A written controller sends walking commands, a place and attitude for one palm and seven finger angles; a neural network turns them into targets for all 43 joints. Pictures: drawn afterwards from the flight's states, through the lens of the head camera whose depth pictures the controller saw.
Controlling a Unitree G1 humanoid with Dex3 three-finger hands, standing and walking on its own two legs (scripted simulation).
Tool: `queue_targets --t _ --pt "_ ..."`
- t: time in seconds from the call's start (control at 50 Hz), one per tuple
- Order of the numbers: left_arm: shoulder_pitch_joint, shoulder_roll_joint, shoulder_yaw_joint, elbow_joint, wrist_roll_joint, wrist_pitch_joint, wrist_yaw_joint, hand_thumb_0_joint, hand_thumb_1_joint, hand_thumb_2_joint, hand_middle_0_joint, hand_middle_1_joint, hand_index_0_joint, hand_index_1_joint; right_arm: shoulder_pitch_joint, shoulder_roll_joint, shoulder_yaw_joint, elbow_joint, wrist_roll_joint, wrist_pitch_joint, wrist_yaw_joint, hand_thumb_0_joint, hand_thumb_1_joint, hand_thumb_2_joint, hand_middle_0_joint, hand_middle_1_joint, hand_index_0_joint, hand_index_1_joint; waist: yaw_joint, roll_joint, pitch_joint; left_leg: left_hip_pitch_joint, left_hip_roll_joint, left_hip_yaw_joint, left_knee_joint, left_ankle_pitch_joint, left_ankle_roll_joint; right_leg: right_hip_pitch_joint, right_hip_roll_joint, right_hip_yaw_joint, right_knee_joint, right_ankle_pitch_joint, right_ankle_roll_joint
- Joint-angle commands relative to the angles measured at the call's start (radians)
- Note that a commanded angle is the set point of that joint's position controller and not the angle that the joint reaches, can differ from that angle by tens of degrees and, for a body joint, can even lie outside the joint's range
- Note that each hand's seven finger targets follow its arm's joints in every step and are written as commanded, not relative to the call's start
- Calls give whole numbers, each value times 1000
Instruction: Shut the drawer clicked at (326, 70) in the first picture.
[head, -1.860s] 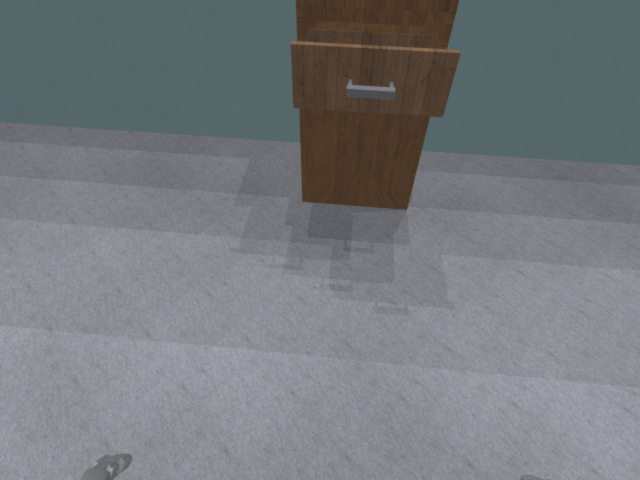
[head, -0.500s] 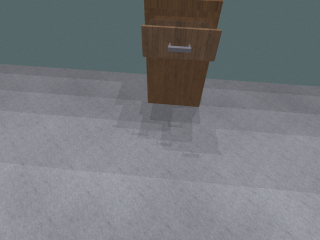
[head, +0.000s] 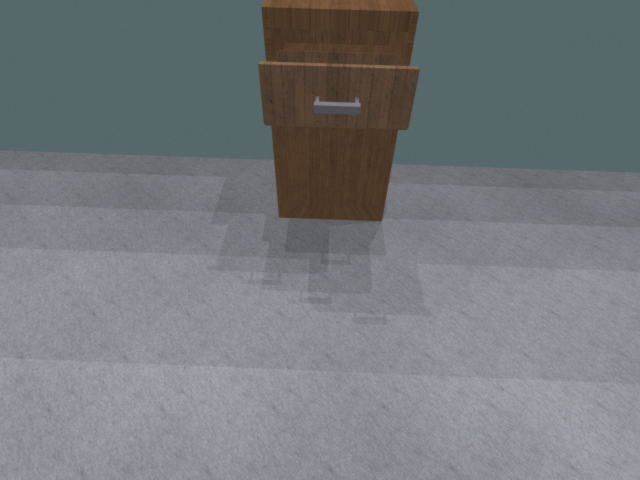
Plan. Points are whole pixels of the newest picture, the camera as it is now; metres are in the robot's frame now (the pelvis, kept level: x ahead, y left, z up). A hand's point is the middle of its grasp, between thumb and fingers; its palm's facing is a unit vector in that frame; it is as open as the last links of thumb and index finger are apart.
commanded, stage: walk to a spot facing it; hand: left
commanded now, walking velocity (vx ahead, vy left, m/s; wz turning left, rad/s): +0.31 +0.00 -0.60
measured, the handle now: (337, 104) +1.07 +0.03 -0.03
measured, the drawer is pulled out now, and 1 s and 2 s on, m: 0.28 0.28 0.28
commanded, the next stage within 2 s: turn to face it in 1.24 s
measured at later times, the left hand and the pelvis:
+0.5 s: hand out of the picture +0.12 +0.12 -0.16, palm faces -0.14 -0.97 -0.18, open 7.3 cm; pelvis +0.15 -0.05 +0.01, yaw -14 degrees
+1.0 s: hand (284, 284) +0.52 +0.12 -0.16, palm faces -0.40 -0.90 -0.17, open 7.3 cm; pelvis +0.37 -0.03 +0.01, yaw -29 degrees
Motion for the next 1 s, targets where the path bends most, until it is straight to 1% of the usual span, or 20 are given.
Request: queue_targets --t 0.0,0.06,0.1,0.12,0.14,0.16,0.22,0.3,0.46,0.54,0.58,0.62,0.64,0.66,0.68,0.7,0.72,0.76,0.82,0.98 --pt "-115 77 42 -149 -1 -29 -7 0 900 900 -200 -300 -200 -300 104 -218 -77 -56 5 -35 -20 0 -900 -900 200 300 200 300 -67 177 165 119 353 -312 -283 -136 205 -396 -56 -68 273 -146 14" --pt "-71 34 50 -153 -5 -44 -17 0 900 900 -200 -300 -200 -300 75 -182 -79 -64 -1 -46 -22 0 -900 -900 200 300 200 300 -28 154 113 113 337 -142 -175 139 167 -288 -106 -95 180 -129 13" --pt "120 26 60 -91 -2 -50 -20 0 900 900 -200 -300 -200 -300 23 -164 -75 -76 1 -44 -21 0 -900 -900 200 300 200 300 68 81 43 -55 238 18 83 144 89 52 -44 -169 -19 64 3" --pt "271 114 78 -45 4 -62 -8 0 900 900 -200 -300 -200 -300 8 -117 -64 -99 12 -43 -10 0 -900 -900 200 300 200 300 130 -159 -14 -260 142 114 370 38 34 264 -128 0 -157 16 -38" --pt "373 217 101 -23 -1 -75 13 0 900 900 -200 -300 -200 -300 -42 -43 -45 -160 16 -50 -1 0 -900 -900 200 300 200 300 150 -417 13 -544 10 109 679 -266 -16 327 -393 499 -331 42 -135" --pt "383 204 98 -25 -16 -75 30 0 900 900 -200 -300 -200 -300 -91 -79 -54 -180 10 -54 -3 0 -900 -900 200 300 200 300 140 -275 21 -597 38 -21 759 -240 2 335 -414 559 -345 108 -190" --pt "214 95 72 -67 -10 -86 34 0 900 900 -200 -300 -200 -300 -83 -47 -62 -144 6 -53 1 0 -900 -900 200 300 200 300 47 -28 119 -558 105 -60 772 -24 -4 142 -336 384 -331 147 -196" --pt "219 45 57 -61 -5 -105 35 0 900 900 -200 -300 -200 -300 -19 -9 -65 -123 1 -29 8 0 -900 -900 200 300 200 300 -3 -48 92 -542 100 -41 721 95 -33 107 -253 209 -335 338 -157" --pt "296 13 51 -22 0 -120 53 0 900 900 -200 -300 -200 -300 -179 23 -60 -205 5 -35 22 0 -900 -900 200 300 200 300 32 -73 114 -650 81 -14 542 180 -40 239 -220 171 -316 566 -154" --pt "316 15 49 -9 5 -114 65 0 900 900 -200 -300 -200 -300 -272 44 -51 -249 11 -46 27 0 -900 -900 200 300 200 300 58 -95 142 -575 55 9 359 132 -18 281 -229 187 -298 699 -156" --pt "291 28 50 -13 4 -111 66 0 900 900 -200 -300 -200 -300 -253 44 -50 -250 14 -51 26 0 -900 -900 200 300 200 300 37 -105 135 -434 17 29 242 113 2 245 -213 168 -258 813 -134" --pt "242 58 61 -22 3 -113 66 0 900 900 -200 -300 -200 -300 -56 14 -61 -193 11 -62 8 0 -900 -900 200 300 200 300 -54 -111 37 -148 -41 50 125 125 34 194 -186 137 -73 967 -109" --pt "224 55 68 -30 -4 -114 61 0 900 900 -200 -300 -200 -300 112 -25 -71 -147 6 -65 -4 0 -900 -900 200 300 200 300 -119 -93 -37 91 -27 16 76 196 55 75 -148 116 106 876 -84" --pt "248 12 72 -42 -17 -114 51 0 900 900 -200 -300 -200 -300 260 -126 -96 -111 -7 -68 -17 0 -900 -900 200 300 200 300 -163 55 -165 351 186 -222 60 235 116 -118 -48 52 373 516 -47" --pt "283 -40 65 -61 -29 -114 37 0 900 900 -200 -300 -200 -300 332 -205 -110 -97 -7 -70 -19 0 -900 -900 200 300 200 300 -136 289 -248 457 470 -596 -102 269 224 -319 67 -34 734 -178 -15" --pt "225 -11 66 -69 -18 -111 40 0 900 900 -200 -300 -200 -300 265 -168 -94 -109 10 -62 -20 0 -900 -900 200 300 200 300 -113 177 -171 330 491 -635 -182 175 252 -361 -8 31 842 -168 -32" --pt "180 -17 63 -86 -16 -100 34 0 900 900 -200 -300 -200 -300 175 -122 -85 -136 12 -62 -21 0 -900 -900 200 300 200 300 -76 129 -38 160 468 -572 -232 23 252 -400 -52 5 878 -101 -21" --pt "138 -40 72 -78 5 -75 10 0 900 900 -200 -300 -200 -300 82 4 -53 -140 8 -80 -22 0 -900 -900 200 300 200 300 -21 121 100 -62 356 -319 -275 4 163 -369 -116 -11 827 42 -8" --pt "173 -91 70 -69 9 -32 -1 0 900 900 -200 -300 -200 -300 93 44 -44 -115 11 -96 -28 0 -900 -900 200 300 200 300 31 111 95 -143 275 -76 -261 204 115 -312 -122 -46 755 122 10" --pt "2 -75 73 -141 9 3 -13 0 900 900 -200 -300 -200 -300 193 -13 -49 -94 16 -90 -34 0 -900 -900 200 300 200 300 7 86 112 36 279 86 -218 609 136 -497 -141 -102 563 256 60"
